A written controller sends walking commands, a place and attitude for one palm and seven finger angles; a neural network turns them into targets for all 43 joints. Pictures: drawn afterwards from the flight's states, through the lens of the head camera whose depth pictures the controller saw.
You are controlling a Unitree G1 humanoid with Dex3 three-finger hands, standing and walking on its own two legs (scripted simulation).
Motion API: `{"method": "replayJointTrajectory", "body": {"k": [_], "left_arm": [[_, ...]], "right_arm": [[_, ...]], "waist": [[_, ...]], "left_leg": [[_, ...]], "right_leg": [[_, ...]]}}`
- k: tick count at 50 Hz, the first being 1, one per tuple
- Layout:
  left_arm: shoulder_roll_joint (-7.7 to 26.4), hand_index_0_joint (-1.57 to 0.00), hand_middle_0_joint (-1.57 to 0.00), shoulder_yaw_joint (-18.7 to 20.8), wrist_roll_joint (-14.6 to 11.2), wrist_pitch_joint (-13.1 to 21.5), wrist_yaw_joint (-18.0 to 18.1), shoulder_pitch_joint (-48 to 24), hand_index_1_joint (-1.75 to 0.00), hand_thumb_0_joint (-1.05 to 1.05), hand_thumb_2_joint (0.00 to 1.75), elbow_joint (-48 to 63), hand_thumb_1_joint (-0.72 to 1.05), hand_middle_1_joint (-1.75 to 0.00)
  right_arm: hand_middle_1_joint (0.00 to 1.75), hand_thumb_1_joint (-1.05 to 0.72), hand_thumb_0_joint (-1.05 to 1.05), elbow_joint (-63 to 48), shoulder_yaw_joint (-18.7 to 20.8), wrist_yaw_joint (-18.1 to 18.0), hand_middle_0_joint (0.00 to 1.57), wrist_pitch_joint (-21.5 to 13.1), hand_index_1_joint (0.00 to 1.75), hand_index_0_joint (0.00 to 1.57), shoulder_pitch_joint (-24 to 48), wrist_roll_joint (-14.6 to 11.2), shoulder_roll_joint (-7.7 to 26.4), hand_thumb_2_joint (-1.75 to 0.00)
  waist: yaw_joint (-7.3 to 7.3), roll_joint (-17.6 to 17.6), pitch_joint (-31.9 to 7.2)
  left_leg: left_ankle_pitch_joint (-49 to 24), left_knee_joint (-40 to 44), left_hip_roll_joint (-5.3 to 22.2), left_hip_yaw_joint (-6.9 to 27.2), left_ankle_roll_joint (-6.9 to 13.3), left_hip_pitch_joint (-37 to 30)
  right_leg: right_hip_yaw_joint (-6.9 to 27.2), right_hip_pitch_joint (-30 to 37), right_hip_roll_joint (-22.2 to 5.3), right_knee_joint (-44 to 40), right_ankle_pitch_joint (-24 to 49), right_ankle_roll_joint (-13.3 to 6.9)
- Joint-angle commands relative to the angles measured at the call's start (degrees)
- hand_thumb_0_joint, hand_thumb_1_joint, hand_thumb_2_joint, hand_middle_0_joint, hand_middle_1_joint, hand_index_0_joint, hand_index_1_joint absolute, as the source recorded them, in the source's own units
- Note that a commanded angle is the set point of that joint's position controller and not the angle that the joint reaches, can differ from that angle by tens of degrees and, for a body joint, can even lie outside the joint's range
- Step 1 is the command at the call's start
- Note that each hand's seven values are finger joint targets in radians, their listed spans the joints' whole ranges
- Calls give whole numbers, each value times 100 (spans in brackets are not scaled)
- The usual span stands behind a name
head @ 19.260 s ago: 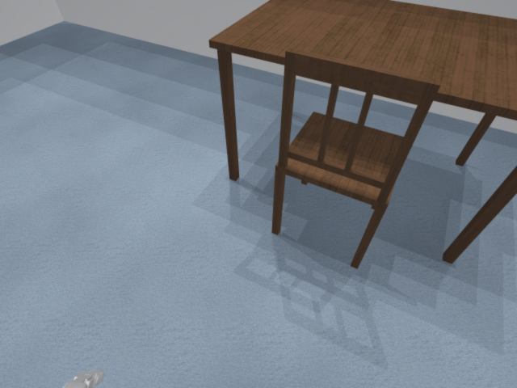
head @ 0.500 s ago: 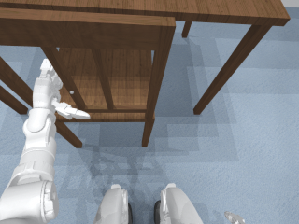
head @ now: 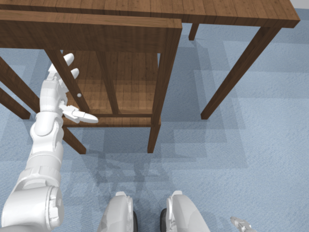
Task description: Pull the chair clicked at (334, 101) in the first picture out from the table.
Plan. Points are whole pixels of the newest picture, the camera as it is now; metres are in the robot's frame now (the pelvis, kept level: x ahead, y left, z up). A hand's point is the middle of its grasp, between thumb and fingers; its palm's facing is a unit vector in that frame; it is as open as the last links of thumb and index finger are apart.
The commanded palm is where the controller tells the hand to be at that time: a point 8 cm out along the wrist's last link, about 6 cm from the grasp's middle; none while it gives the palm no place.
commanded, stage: hook a spindle and tug to test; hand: left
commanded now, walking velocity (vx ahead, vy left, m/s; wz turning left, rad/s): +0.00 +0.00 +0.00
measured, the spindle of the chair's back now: (72, 86) +0.48 +0.21 +0.01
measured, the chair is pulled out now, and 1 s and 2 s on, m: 0.00 0.01 0.10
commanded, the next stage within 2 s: step backward, pulling the chair out in 1.22 s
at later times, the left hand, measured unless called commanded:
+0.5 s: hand (78, 95) +0.45 +0.19 +0.02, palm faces +0.03 -1.00 -0.03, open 7.5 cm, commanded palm +0.42 +0.22 +0.02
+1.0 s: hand (81, 100) +0.43 +0.18 +0.03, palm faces +0.03 -1.00 -0.03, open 5.3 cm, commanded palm +0.39 +0.22 +0.02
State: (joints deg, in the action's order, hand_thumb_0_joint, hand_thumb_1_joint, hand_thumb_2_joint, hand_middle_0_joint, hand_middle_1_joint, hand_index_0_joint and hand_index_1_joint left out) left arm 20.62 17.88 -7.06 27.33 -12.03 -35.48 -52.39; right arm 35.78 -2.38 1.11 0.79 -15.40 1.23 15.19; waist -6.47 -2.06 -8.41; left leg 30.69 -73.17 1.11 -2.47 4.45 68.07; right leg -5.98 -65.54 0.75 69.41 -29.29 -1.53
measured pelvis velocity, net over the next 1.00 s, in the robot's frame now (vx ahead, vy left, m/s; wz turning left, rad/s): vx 0.02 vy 0.00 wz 0.00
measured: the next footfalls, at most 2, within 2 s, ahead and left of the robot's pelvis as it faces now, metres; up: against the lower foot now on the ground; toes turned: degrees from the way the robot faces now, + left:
none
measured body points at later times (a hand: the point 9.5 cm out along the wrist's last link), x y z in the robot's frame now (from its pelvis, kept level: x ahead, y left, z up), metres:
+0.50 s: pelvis +0.00 +0.00 +0.00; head +0.14 +0.02 +0.43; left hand +0.44 +0.24 +0.03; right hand +0.09 -0.26 -0.11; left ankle +0.03 +0.07 -0.62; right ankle +0.03 -0.11 -0.62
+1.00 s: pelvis +0.02 +0.00 +0.01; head +0.15 +0.02 +0.44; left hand +0.42 +0.23 +0.03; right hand +0.11 -0.26 -0.11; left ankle +0.03 +0.07 -0.62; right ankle +0.03 -0.11 -0.62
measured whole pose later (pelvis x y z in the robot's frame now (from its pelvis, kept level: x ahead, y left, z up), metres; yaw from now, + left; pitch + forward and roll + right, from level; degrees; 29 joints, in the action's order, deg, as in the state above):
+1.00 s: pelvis +0.02 +0.00 +0.01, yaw +0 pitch +25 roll -3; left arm 17.1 15.3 -9.0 26.1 -9.3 -25.2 -41.0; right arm 35.2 -1.2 1.6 -0.2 -15.0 0.7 14.7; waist -5.6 -1.9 -9.0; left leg 31.4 -70.8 1.1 -2.9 4.1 64.3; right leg -5.2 -62.2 1.1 67.4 -29.9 -1.5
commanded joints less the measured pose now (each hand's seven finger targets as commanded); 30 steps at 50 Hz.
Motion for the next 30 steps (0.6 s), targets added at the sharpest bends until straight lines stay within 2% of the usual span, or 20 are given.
{"method": "replayJointTrajectory", "body": {"k": [1,2,4,6,7,9,11,12,14,15,16,18,19,21,23,25,26,28,29,30], "left_arm": [[1240,-32,-32,274,-133,479,62,-1894,-90,0,30,1305,-50,-90],[1295,-34,-34,315,-139,499,55,-1827,-96,0,32,1314,-44,-96],[1125,-38,-38,128,-136,535,-10,-1936,-107,0,37,1410,-33,-107],[1152,-41,-41,167,-157,530,-36,-1735,-118,0,42,1499,-22,-118],[1058,-43,-43,52,-161,511,-54,-1762,-123,0,44,1521,-16,-123],[885,-46,-46,-28,-207,431,-48,-1709,-134,0,49,1359,-5,-134],[876,-50,-50,-40,-194,392,-17,-1776,-145,0,54,1276,6,-145],[932,-50,-50,-2,-177,410,17,-1860,-145,0,56,1294,12,-145],[799,-50,-50,-140,-141,447,50,-1991,-145,0,61,1377,23,-145],[884,-50,-50,-54,-122,462,75,-1900,-145,0,64,1292,28,-145],[898,-50,-50,-51,-113,494,84,-1874,-145,0,66,1385,34,-145],[1009,-50,-50,34,-83,523,63,-1698,-145,0,71,1411,45,-145],[929,-50,-50,-36,-100,520,44,-1671,-145,0,73,1392,51,-145],[1088,-50,-50,95,-89,522,36,-1655,-145,0,78,1335,62,-145],[1133,-50,-50,115,-70,547,2,-1584,-145,0,83,1496,73,-145],[1014,-50,-50,45,-112,501,-21,-1525,-145,0,88,1487,84,-145],[1065,-50,-50,89,-115,488,-15,-1529,-145,0,90,1481,90,-145],[1081,-50,-50,94,-110,461,-9,-1500,-145,0,90,1448,90,-145],[934,-50,-50,-23,-119,456,-11,-1520,-145,0,90,1510,90,-145],[980,-50,-50,57,-128,439,4,-1389,-145,0,90,1540,90,-145]], "right_arm": [[30,-90,0,-411,403,-68,20,-200,30,20,-615,-17,1024,-90],[30,-90,0,-429,389,-78,20,-212,30,20,-607,-16,1020,-90],[30,-90,0,-393,391,-74,20,-230,30,20,-599,-18,992,-90],[30,-90,0,-393,417,-73,20,-250,30,20,-611,-18,1010,-90],[30,-90,0,-399,415,-76,20,-257,30,20,-612,-27,1015,-90],[30,-90,0,-355,416,-67,20,-254,30,20,-603,-38,1015,-90],[30,-90,0,-341,424,-81,20,-253,30,20,-585,-52,1028,-90],[30,-90,0,-353,416,-89,20,-261,30,20,-592,-47,1030,-90],[30,-90,0,-355,412,-78,20,-283,30,20,-577,-31,1007,-90],[30,-90,0,-347,425,-77,20,-287,30,20,-591,-29,1009,-90],[30,-90,0,-354,432,-72,20,-290,30,20,-596,-24,1022,-90],[30,-90,0,-378,429,-55,20,-287,30,20,-604,-15,1021,-90],[30,-90,0,-384,423,-40,20,-275,30,20,-582,-23,1001,-90],[30,-90,0,-398,410,-47,20,-258,30,20,-565,-21,1006,-90],[30,-90,0,-448,409,-39,20,-260,30,20,-547,-25,995,-90],[30,-90,0,-459,413,-33,20,-248,30,20,-543,-34,992,-90],[30,-90,0,-457,415,-38,20,-246,30,20,-547,-32,995,-90],[30,-90,0,-446,404,-44,20,-239,30,20,-566,-37,1003,-90],[30,-90,0,-446,415,-39,20,-238,30,20,-564,-42,989,-90],[30,-90,0,-461,433,-37,20,-240,30,20,-582,-38,999,-90]], "waist": [[-66,-313,-2839],[-46,-363,-2848],[-83,-537,-2838],[-21,-647,-3008],[-69,-719,-2972],[-90,-566,-2746],[-119,-470,-2606],[-103,-469,-2625],[-109,-545,-2745],[-84,-422,-2709],[-95,-423,-2820],[-9,-547,-2950],[-34,-518,-2900],[-19,-342,-2758],[38,-572,-2902],[8,-513,-2835],[16,-504,-2838],[0,-527,-2786],[-19,-609,-2784],[24,-529,-2844]], "left_leg": [[-2022,839,17,713,-333,-2298],[-2081,819,10,701,-329,-2269],[-2168,834,24,714,-361,-2419],[-2329,848,38,747,-397,-2644],[-2471,861,55,789,-422,-2769],[-2310,909,69,820,-428,-2703],[-2092,921,65,808,-408,-2564],[-2093,921,59,819,-398,-2549],[-2015,915,37,793,-393,-2572],[-2000,919,37,793,-392,-2532],[-2069,894,36,787,-381,-2573],[-2322,876,35,778,-411,-2649],[-2274,873,28,744,-398,-2612],[-2146,864,18,694,-356,-2346],[-2248,857,15,683,-368,-2442],[-2257,890,34,711,-382,-2498],[-2255,886,29,700,-378,-2468],[-2336,878,44,717,-385,-2491],[-2387,902,53,748,-408,-2611],[-2427,908,62,744,-416,-2627]], "right_leg": [[467,1171,61,-841,1427,-48],[468,1185,65,-807,1488,-58],[444,1104,49,-800,1515,-62],[432,1090,58,-802,1565,-77],[391,950,54,-777,1583,-81],[362,856,58,-841,1423,-65],[364,800,50,-852,1302,-60],[360,802,49,-826,1289,-69],[387,851,42,-839,1253,-67],[387,915,47,-852,1262,-71],[400,940,53,-844,1333,-66],[411,1018,55,-788,1506,-82],[426,1040,58,-819,1511,-77],[463,1200,55,-831,1524,-71],[472,1219,52,-784,1596,-80],[441,1162,57,-811,1559,-78],[453,1203,60,-813,1577,-80],[431,1101,58,-785,1598,-75],[409,1022,60,-797,1575,-77],[402,1079,58,-793,1596,-74]]}}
